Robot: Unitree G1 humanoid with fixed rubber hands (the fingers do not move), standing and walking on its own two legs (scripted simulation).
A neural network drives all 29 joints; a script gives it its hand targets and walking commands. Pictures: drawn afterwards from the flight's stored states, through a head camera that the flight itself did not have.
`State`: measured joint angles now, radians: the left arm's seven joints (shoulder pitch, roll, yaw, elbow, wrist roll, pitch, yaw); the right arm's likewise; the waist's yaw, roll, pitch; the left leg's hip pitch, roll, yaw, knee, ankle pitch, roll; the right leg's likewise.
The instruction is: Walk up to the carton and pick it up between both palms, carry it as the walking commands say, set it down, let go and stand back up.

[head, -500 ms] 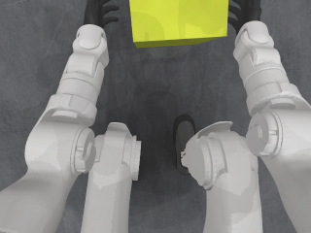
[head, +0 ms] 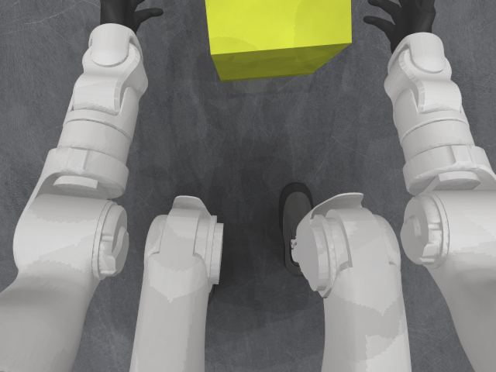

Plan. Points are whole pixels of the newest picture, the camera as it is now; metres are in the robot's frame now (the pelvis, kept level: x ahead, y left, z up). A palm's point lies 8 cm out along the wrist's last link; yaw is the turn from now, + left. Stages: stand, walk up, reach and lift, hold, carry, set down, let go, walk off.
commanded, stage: set down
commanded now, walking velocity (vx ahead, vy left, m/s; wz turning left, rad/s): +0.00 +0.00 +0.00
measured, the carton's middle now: (268, 12) +0.59 -0.05 -0.28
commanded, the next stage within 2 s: let go in 1.14 s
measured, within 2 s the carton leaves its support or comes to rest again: neither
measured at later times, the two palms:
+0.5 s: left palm out of the picture +0.54 +0.14 +0.01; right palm out of the picture +0.52 -0.23 +0.00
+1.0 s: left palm out of the picture +0.54 +0.15 +0.16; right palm out of the picture +0.51 -0.23 +0.15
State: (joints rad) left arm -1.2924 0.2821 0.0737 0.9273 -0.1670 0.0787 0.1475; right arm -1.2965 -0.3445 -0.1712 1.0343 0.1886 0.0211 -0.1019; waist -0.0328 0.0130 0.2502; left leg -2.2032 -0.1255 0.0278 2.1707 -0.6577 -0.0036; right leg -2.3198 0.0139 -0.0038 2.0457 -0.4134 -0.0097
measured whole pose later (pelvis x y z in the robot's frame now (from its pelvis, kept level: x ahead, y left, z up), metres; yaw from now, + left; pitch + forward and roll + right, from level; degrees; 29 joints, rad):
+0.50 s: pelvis +0.02 -0.01 +0.12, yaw +0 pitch +46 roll +3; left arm -1.12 0.23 0.23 0.83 -0.05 0.13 0.08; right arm -1.10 -0.25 -0.26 0.84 0.05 0.12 -0.08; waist -0.03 0.01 -0.02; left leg -1.96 -0.10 0.01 1.75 -0.60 -0.01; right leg -2.08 0.05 0.02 1.66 -0.39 -0.01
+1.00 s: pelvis +0.05 -0.01 +0.25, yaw -1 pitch +44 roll +3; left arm -0.96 0.19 0.27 0.81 0.00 0.09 0.03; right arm -0.96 -0.18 -0.31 0.81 -0.03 0.10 -0.04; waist -0.02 0.00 -0.10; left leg -1.52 -0.09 -0.02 1.19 -0.43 0.00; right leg -1.62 0.04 0.05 1.12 -0.26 -0.01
